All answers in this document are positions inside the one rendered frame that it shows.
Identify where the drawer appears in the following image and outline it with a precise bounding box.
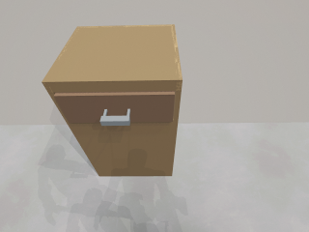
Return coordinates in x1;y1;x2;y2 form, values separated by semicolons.
54;91;175;123

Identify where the cabinet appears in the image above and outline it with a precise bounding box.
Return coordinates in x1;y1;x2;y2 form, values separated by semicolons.
42;24;183;177

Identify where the handle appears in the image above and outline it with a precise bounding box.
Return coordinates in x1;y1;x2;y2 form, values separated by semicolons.
100;108;130;126

